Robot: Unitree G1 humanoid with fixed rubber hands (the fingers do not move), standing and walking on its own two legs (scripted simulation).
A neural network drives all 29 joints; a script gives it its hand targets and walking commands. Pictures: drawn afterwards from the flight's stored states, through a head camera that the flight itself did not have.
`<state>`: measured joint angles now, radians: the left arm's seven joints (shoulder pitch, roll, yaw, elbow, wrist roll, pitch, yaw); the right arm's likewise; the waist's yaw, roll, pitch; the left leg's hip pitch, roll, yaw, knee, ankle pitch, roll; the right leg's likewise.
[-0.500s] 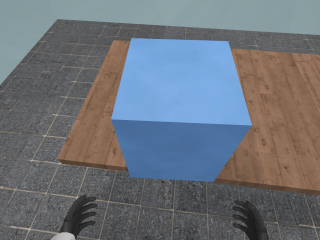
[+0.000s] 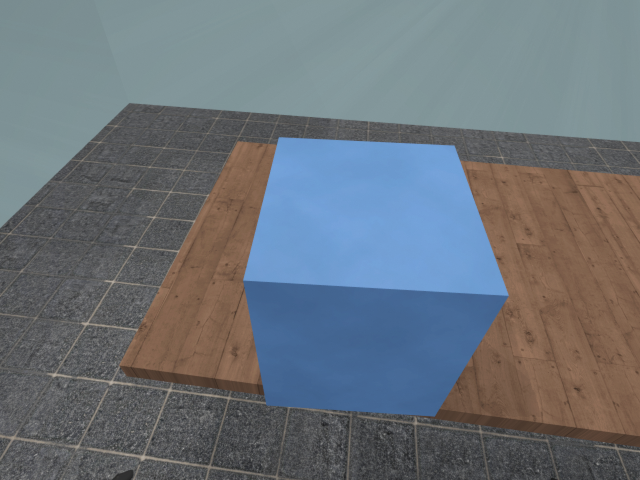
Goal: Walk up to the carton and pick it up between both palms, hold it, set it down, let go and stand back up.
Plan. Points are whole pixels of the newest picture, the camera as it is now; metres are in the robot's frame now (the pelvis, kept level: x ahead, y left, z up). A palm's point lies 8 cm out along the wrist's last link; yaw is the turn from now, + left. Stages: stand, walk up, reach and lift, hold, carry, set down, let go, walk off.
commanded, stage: stand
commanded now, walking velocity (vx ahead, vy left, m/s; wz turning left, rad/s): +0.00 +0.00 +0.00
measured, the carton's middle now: (357, 278) +0.38 +0.00 +0.08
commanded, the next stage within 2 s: none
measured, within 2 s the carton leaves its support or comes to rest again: neither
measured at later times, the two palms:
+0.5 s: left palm out of the picture +0.09 +0.30 -0.09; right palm out of the picture +0.11 -0.27 -0.09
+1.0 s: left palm out of the picture +0.05 +0.30 -0.10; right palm out of the picture +0.07 -0.27 -0.10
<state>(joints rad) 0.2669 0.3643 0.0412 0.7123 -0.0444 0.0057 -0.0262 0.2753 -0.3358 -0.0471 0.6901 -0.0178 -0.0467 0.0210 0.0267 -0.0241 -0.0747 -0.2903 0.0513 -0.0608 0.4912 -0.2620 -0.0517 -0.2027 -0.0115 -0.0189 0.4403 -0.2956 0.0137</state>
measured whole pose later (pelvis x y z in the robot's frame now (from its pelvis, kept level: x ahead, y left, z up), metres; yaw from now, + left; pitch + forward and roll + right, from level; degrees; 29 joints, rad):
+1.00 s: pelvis -0.02 +0.00 +0.00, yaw +0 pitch +1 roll -1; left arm 0.27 0.36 0.04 0.87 -0.04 -0.02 -0.03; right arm 0.30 -0.31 -0.01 0.78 -0.02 -0.03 0.01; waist 0.01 0.01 -0.07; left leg -0.26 0.05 -0.06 0.49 -0.24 -0.05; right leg -0.18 -0.01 -0.02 0.44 -0.28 0.01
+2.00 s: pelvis -0.05 +0.01 +0.00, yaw +0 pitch -2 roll -1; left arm 0.27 0.36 0.04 0.92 -0.04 -0.02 -0.02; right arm 0.29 -0.32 0.01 0.85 -0.02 -0.02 0.01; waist 0.00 0.02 -0.02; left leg -0.26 0.05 -0.06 0.49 -0.21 -0.05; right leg -0.17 -0.01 -0.02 0.44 -0.24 0.01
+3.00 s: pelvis -0.05 +0.01 +0.00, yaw +0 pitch -2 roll -1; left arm 0.27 0.35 0.04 0.94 -0.04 -0.02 -0.02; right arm 0.24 -0.33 0.02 0.89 -0.02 -0.02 0.01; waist 0.00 0.03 0.02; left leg -0.26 0.05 -0.06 0.49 -0.20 -0.05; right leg -0.17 -0.01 -0.02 0.44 -0.23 0.01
